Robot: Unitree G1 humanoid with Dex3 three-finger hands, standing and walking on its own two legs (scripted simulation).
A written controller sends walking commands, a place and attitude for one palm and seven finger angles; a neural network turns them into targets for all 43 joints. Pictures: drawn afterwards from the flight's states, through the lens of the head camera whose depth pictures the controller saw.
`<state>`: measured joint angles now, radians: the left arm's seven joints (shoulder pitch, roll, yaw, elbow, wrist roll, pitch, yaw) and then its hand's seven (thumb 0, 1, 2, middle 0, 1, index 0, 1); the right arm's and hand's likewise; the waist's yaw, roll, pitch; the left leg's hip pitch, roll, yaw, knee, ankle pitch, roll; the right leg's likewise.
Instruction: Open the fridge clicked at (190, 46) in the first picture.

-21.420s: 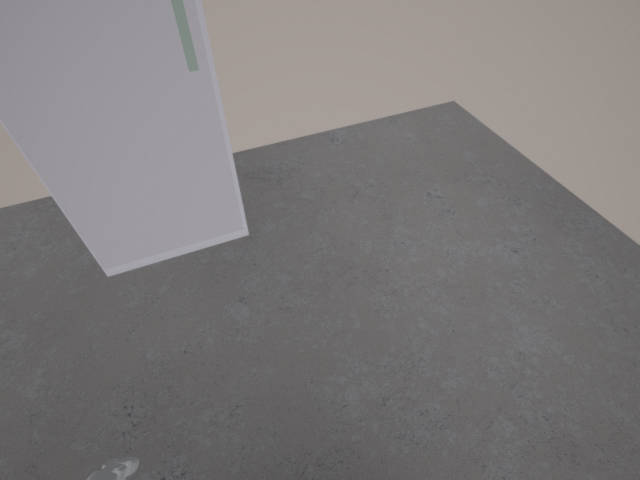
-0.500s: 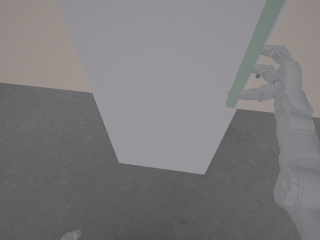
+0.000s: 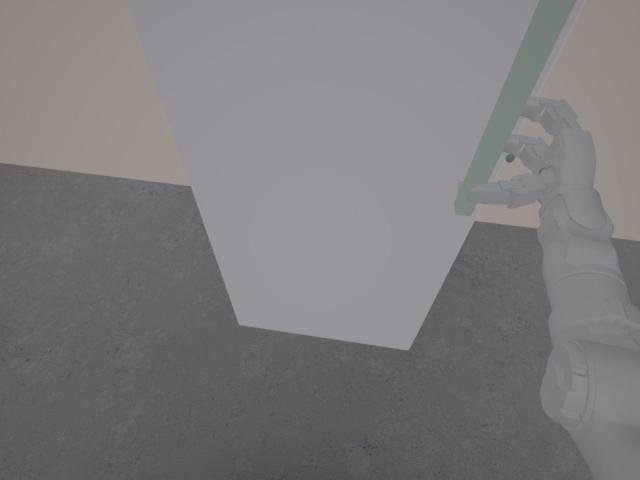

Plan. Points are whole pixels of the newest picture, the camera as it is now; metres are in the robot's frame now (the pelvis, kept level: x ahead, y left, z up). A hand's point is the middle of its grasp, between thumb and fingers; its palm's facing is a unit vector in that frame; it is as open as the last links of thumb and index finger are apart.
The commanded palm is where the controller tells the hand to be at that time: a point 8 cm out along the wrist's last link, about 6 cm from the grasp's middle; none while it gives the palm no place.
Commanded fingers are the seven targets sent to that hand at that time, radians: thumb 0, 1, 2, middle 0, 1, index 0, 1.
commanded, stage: slide the fingers in behind the handle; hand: right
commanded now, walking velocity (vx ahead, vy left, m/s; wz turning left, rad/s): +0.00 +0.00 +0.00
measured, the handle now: (499, 112) +0.55 -0.15 +0.18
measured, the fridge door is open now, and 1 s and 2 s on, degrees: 0 0 0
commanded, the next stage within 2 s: grip the handle and tug to test in 0.60 s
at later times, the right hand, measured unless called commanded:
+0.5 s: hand (481, 148) +0.50 -0.12 +0.17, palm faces +0.01 +1.00 +0.02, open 14.1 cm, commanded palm +0.47 -0.18 +0.16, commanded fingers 0.00 0.50 -0.30 0.30 1.20 0.30 1.20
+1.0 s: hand (487, 151) +0.49 -0.13 +0.17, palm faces +0.02 +1.00 +0.01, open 11.8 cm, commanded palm +0.47 -0.18 +0.16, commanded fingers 0.00 -0.25 -0.62 0.38 1.31 0.38 1.31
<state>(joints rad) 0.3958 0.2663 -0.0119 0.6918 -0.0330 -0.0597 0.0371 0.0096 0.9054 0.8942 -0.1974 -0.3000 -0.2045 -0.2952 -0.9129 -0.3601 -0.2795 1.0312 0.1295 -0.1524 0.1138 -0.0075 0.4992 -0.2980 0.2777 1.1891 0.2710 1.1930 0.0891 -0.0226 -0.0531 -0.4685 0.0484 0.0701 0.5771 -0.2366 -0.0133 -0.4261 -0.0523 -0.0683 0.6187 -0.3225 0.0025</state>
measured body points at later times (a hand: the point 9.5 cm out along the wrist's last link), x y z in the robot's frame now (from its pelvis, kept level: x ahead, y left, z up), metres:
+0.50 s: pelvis +0.00 +0.00 +0.00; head +0.05 +0.01 +0.44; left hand +0.05 +0.26 -0.12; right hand +0.49 -0.18 +0.17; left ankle +0.03 +0.13 -0.73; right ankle -0.01 -0.12 -0.73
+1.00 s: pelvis +0.01 +0.01 +0.00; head +0.05 +0.02 +0.45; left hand +0.05 +0.27 -0.12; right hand +0.48 -0.18 +0.17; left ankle +0.03 +0.13 -0.73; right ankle -0.01 -0.12 -0.73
